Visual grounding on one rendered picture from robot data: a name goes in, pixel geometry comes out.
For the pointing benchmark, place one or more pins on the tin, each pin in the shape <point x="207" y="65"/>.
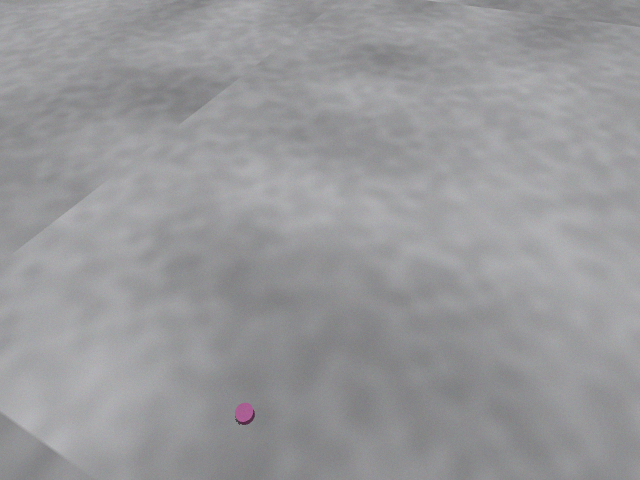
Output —
<point x="244" y="413"/>

